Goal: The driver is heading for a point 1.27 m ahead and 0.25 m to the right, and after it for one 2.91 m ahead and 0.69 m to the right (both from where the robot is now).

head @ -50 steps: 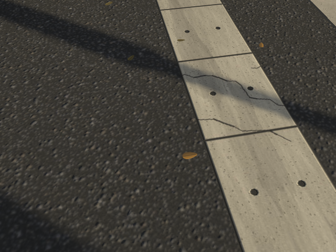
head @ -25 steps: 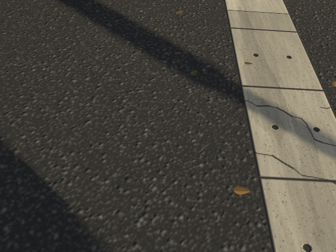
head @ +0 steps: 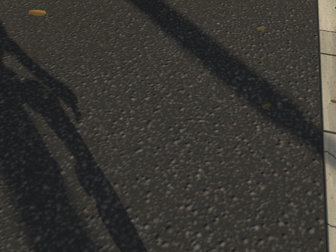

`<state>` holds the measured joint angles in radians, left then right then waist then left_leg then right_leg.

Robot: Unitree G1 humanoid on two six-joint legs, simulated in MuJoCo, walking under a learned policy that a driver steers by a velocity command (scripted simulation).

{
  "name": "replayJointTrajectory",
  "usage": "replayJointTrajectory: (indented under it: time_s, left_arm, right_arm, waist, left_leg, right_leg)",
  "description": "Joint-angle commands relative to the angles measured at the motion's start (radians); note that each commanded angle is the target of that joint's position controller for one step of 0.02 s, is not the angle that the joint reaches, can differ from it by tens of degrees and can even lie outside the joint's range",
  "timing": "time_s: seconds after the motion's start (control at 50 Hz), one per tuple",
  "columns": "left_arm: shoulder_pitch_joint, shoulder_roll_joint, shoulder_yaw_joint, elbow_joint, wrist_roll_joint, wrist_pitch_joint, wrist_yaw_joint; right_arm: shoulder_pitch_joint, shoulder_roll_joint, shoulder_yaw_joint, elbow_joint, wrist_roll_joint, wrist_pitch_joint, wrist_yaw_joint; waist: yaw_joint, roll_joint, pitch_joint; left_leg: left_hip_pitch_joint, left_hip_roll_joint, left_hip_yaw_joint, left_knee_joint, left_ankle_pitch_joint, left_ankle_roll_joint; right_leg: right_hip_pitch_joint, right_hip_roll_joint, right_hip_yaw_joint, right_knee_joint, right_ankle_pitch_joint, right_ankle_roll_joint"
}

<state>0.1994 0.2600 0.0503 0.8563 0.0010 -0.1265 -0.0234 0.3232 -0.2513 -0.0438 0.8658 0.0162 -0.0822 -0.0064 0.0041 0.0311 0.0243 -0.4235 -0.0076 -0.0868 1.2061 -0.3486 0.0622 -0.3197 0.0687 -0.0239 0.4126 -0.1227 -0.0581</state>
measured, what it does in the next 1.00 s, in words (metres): walks ahead, turning right: left foot, then right foot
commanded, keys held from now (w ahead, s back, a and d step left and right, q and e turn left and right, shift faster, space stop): w+e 0.76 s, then w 0.04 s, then w+q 0.20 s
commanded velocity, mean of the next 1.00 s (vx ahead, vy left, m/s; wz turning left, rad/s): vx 0.50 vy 0.00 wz -0.35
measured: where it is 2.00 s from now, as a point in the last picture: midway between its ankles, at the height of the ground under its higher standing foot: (221, 141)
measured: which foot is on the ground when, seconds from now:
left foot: up 0.00-0.30, down 0.32-0.86, up 0.88-1.00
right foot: down 0.00-0.32, up 0.34-0.82, down 0.84-1.00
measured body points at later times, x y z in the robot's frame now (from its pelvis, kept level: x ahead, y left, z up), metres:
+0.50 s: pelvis +0.27 +0.04 +0.01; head +0.28 +0.05 +0.46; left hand +0.41 +0.30 -0.12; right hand +0.32 -0.24 -0.09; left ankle +0.30 +0.14 -0.74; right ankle +0.22 -0.10 -0.65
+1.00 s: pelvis +0.49 -0.10 +0.00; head +0.51 -0.13 +0.45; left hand +0.72 +0.07 -0.10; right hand +0.43 -0.39 -0.13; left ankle +0.50 +0.08 -0.64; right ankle +0.49 -0.18 -0.74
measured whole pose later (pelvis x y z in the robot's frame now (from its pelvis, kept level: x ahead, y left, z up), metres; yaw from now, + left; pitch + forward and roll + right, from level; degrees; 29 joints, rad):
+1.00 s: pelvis +0.49 -0.10 +0.00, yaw -25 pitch +1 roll +0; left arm 0.21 0.25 0.05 0.72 0.00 -0.07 -0.04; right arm 0.27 -0.29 -0.05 0.86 0.04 -0.08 0.00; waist -0.01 0.03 0.04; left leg -0.49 0.11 -0.03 1.21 -0.33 0.02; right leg -0.32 0.04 -0.09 0.48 -0.20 -0.08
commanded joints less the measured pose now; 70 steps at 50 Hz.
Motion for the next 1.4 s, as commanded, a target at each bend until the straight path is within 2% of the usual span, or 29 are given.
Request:
replayJointTrajectory:
  time_s: [0.02, 0.1, 0.22, 0.26, 0.3, 0.32, 0.34, 0.36, 0.38, 0.42, 0.44, 0.5, 0.6, 0.74, 0.78, 0.82, 0.84, 0.86, 0.88, 0.9, 0.92, 0.94, 0.96, 1.02, 1.08, 1.2, 1.3, 1.36, 1.4]
  left_arm:
    - [0.019, 0.069, 0.006, -0.034, 0.002, -0.006, -0.007]
    - [0.087, 0.135, 0.023, -0.017, -0.016, 0.003, 0.012]
    - [0.203, 0.157, 0.026, 0.011, -0.035, 0.029, 0.025]
    - [0.201, 0.165, 0.03, 0.007, -0.035, 0.039, 0.03]
    - [0.188, 0.147, 0.025, -0.006, -0.028, 0.048, 0.035]
    - [0.163, 0.099, 0.009, -0.029, -0.018, 0.046, 0.032]
    - [0.221, 0.009, -0.016, -0.063, -0.015, 0.032, 0.032]
    - [0.275, 0.031, -0.017, -0.081, -0.041, 0.022, 0.032]
    - [0.232, 0.123, 0.009, -0.071, -0.053, 0.027, 0.035]
    - [0.153, 0.117, 0.019, -0.082, -0.038, 0.046, 0.035]
    - [0.141, 0.103, 0.023, -0.09, -0.031, 0.057, 0.032]
    - [0.123, 0.057, 0.02, -0.116, -0.029, 0.08, 0.019]
    - [0.005, 0.042, 0.014, -0.18, -0.025, 0.081, 0.002]
    - [-0.207, 0.048, 0.008, -0.289, -0.026, 0.081, -0.042]
    - [-0.197, 0.066, 0.018, -0.305, -0.022, 0.083, -0.046]
    - [-0.013, 0.115, 0.051, -0.265, -0.018, 0.085, -0.038]
    - [0.155, 0.173, 0.082, -0.215, -0.019, 0.088, -0.02]
    - [0.245, 0.301, 0.105, -0.195, -0.011, 0.088, 0.0]
    - [0.281, 0.271, 0.086, -0.208, -0.01, 0.079, 0.0]
    - [0.241, 0.208, 0.065, -0.196, 0.001, 0.067, -0.01]
    - [0.17, 0.183, 0.057, -0.191, -0.002, 0.06, -0.011]
    - [0.093, 0.138, 0.044, -0.191, -0.004, 0.053, -0.013]
    - [0.043, 0.1, 0.035, -0.193, 0.0, 0.045, -0.015]
    - [0.017, 0.09, 0.038, -0.164, 0.01, 0.013, -0.015]
    - [0.051, 0.096, 0.044, -0.125, 0.02, 0.005, 0.003]
    - [0.085, 0.12, 0.047, -0.079, 0.011, 0.013, 0.03]
    - [0.147, 0.145, 0.057, -0.034, -0.004, 0.048, 0.04]
    - [0.113, 0.186, 0.065, -0.041, -0.011, 0.069, 0.052]
    - [0.08, 0.214, 0.069, -0.049, -0.017, 0.081, 0.06]
  right_arm:
    - [0.015, -0.053, -0.015, -0.079, -0.013, -0.018, -0.002]
    - [-0.129, -0.032, 0.002, -0.137, -0.03, -0.026, -0.007]
    - [-0.32, -0.066, 0.003, -0.192, -0.002, -0.043, 0.011]
    - [-0.319, -0.101, -0.01, -0.202, 0.001, -0.051, 0.014]
    - [-0.204, -0.138, -0.031, -0.173, -0.002, -0.057, 0.008]
    - [-0.061, -0.187, -0.05, -0.153, -0.015, -0.061, 0.0]
    - [0.075, -0.281, -0.075, -0.137, -0.029, -0.051, -0.006]
    - [0.118, -0.258, -0.073, -0.116, -0.028, -0.039, 0.002]
    - [0.058, -0.168, -0.05, -0.133, -0.022, -0.042, 0.006]
    - [-0.066, -0.097, -0.027, -0.143, -0.018, -0.04, 0.013]
    - [-0.102, -0.079, -0.023, -0.139, -0.021, -0.039, 0.015]
    - [-0.108, -0.097, -0.035, -0.114, -0.026, -0.05, 0.016]
    - [-0.077, -0.145, -0.052, -0.076, -0.026, -0.044, 0.002]
    - [0.0, -0.206, -0.067, -0.036, 0.001, -0.011, -0.005]
    - [0.005, -0.229, -0.072, -0.032, 0.008, 0.002, -0.007]
    - [0.007, -0.243, -0.071, -0.021, 0.013, 0.014, -0.01]
    - [0.024, -0.214, -0.055, -0.019, 0.005, 0.011, -0.011]
    - [0.107, -0.089, -0.011, -0.06, -0.032, -0.006, 0.005]
    - [0.116, -0.106, -0.005, -0.044, 0.001, -0.039, 0.019]
    - [-0.02, -0.194, -0.035, -0.069, 0.049, -0.048, 0.023]
    - [-0.075, -0.176, -0.029, -0.092, 0.052, -0.048, 0.019]
    - [-0.082, -0.162, -0.03, -0.079, 0.028, -0.039, 0.01]
    - [-0.052, -0.16, -0.037, -0.065, 0.017, -0.021, 0.006]
    - [0.017, -0.112, -0.036, -0.034, 0.019, 0.023, 0.003]
    - [-0.046, -0.094, -0.038, -0.053, 0.015, 0.031, -0.002]
    - [-0.194, -0.058, -0.024, -0.101, 0.004, 0.019, 0.026]
    - [-0.314, -0.042, -0.012, -0.184, 0.004, 0.017, 0.062]
    - [-0.273, -0.073, -0.028, -0.213, 0.008, 0.022, 0.076]
    - [-0.074, -0.146, -0.067, -0.183, 0.012, 0.028, 0.069]
  waist:
    - [-0.027, -0.087, -0.038]
    - [0.0, -0.076, -0.001]
    - [0.057, -0.111, -0.001]
    - [0.035, -0.123, -0.008]
    - [-0.033, -0.125, -0.052]
    - [-0.103, -0.079, -0.147]
    - [-0.119, 0.156, -0.294]
    - [-0.098, 0.319, -0.344]
    - [-0.095, 0.173, -0.216]
    - [-0.05, 0.063, -0.08]
    - [-0.026, 0.082, -0.044]
    - [-0.003, 0.071, -0.018]
    - [-0.022, 0.029, 0.003]
    - [-0.08, 0.023, 0.065]
    - [-0.054, 0.045, 0.037]
    - [0.066, 0.053, -0.078]
    - [0.144, 0.015, -0.166]
    - [0.098, -0.247, -0.289]
    - [0.112, -0.231, -0.482]
    - [0.14, -0.11, -0.343]
    - [0.101, -0.105, -0.209]
    - [0.056, -0.066, -0.139]
    - [0.015, -0.094, -0.101]
    - [-0.032, -0.095, -0.069]
    - [-0.018, -0.084, -0.018]
    - [0.036, -0.075, 0.046]
    - [0.076, -0.064, 0.088]
    - [0.022, -0.115, 0.019]
    - [-0.098, -0.134, -0.101]
  left_leg:
    - [-0.176, 0.114, -0.013, -0.052, 0.06, -0.005]
    - [-0.178, 0.11, 0.031, -0.355, 0.205, -0.052]
    - [-0.027, 0.031, 0.036, -0.658, 0.379, -0.085]
    - [0.031, 0.027, 0.024, -0.718, 0.33, -0.07]
    - [0.205, 0.029, 0.038, -0.774, 0.262, -0.037]
    - [0.415, 0.136, -0.053, -0.77, 0.23, 0.014]
    - [0.754, 0.363, -0.347, -0.793, 0.17, 0.12]
    - [0.793, 0.472, -0.653, -0.891, -0.01, 0.203]
    - [0.675, 0.429, -0.563, -0.911, -0.05, 0.171]
    - [0.455, 0.331, -0.293, -0.957, 0.105, 0.119]
    - [0.385, 0.298, -0.21, -0.989, 0.163, 0.109]
    - [0.305, 0.266, -0.052, -1.046, 0.334, 0.117]
    - [0.342, 0.266, 0.105, -1.061, 0.446, 0.118]
    - [0.47, 0.308, 0.222, -1.011, 0.466, 0.076]
    - [0.493, 0.312, 0.252, -0.919, 0.713, 0.059]
    - [0.453, 0.285, 0.286, -0.663, 0.988, 0.039]
    - [0.281, 0.247, 0.299, -0.445, 0.881, 0.009]
    - [-0.154, 0.117, 0.292, -0.028, 0.103, -0.051]
    - [-0.28, 0.016, 0.057, 0.176, -0.27, -0.05]
    - [-0.355, 0.064, 0.0, 0.217, -0.195, -0.035]
    - [-0.356, 0.106, 0.015, 0.152, -0.101, -0.026]
    - [-0.306, 0.148, 0.016, 0.081, -0.026, -0.031]
    - [-0.241, 0.171, 0.004, 0.034, 0.032, -0.034]
    - [-0.168, 0.168, -0.013, -0.013, 0.135, -0.049]
    - [-0.269, 0.147, -0.052, -0.114, 0.258, -0.064]
    - [-0.309, 0.115, 0.013, -0.427, 0.476, -0.05]
    - [-0.383, 0.099, 0.097, -0.544, 0.359, -0.01]
    - [-0.221, 0.018, 0.194, -0.558, 0.217, 0.043]
    - [0.067, -0.057, 0.219, -0.594, 0.183, 0.099]
  right_leg:
    - [0.13, -0.263, 0.352, -0.262, 0.017, -0.202]
    - [0.072, -0.235, 0.264, -0.291, 0.094, -0.207]
    - [0.092, -0.23, 0.278, -0.211, 0.033, -0.153]
    - [0.129, -0.249, 0.333, -0.158, -0.026, -0.13]
    - [0.108, -0.208, 0.336, -0.035, -0.007, -0.092]
    - [0.012, -0.143, 0.286, 0.182, -0.025, -0.056]
    - [-0.276, -0.017, 0.141, 0.523, -0.273, 0.004]
    - [-0.467, -0.029, 0.142, 0.75, -0.467, 0.012]
    - [-0.512, -0.083, 0.186, 0.849, -0.387, 0.011]
    - [-0.466, -0.146, 0.154, 0.821, -0.232, 0.024]
    - [-0.437, -0.172, 0.149, 0.783, -0.188, 0.029]
    - [-0.395, -0.191, 0.125, 0.754, -0.099, 0.044]
    - [-0.427, -0.188, 0.113, 0.515, 0.095, 0.05]
    - [-0.399, -0.16, 0.002, 0.27, 0.074, -0.004]
    - [-0.304, -0.112, -0.047, 0.243, -0.03, -0.041]
    - [-0.003, -0.02, -0.088, 0.167, -0.044, -0.096]
    - [0.296, -0.028, -0.032, 0.144, 0.023, -0.129]
    - [0.705, -0.334, 0.43, 0.137, 0.025, -0.262]
    - [0.773, -0.501, 0.827, -0.056, -0.078, -0.365]
    - [0.66, -0.462, 0.664, -0.084, -0.036, -0.29]
    - [0.488, -0.422, 0.487, -0.09, 0.041, -0.244]
    - [0.345, -0.372, 0.368, -0.11, 0.102, -0.207]
    - [0.246, -0.331, 0.274, -0.144, 0.132, -0.183]
    - [0.141, -0.3, 0.137, -0.232, 0.205, -0.167]
    - [0.169, -0.29, 0.038, -0.262, 0.266, -0.146]
    - [0.267, -0.295, -0.087, -0.299, 0.245, -0.1]
    - [0.446, -0.355, -0.138, -0.223, 0.382, -0.094]
    - [0.467, -0.355, -0.183, -0.065, 0.808, -0.063]
    - [0.403, -0.328, -0.202, 0.224, 0.972, -0.032]
Velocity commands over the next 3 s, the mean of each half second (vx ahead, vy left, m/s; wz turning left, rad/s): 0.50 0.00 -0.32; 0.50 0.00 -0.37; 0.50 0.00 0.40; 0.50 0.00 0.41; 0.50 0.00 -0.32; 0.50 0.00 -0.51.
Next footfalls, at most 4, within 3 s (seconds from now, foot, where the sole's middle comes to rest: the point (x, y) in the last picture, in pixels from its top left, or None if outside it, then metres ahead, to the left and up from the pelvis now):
0.32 left None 0.34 0.14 -0.77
0.84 right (230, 239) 0.53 -0.21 -0.77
1.42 left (200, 160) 0.90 -0.11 -0.77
1.90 right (239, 117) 1.16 -0.33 -0.77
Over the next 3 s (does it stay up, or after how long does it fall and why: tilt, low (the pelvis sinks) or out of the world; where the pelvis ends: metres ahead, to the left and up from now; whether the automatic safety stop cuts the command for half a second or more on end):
stays up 1.52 -0.33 -0.01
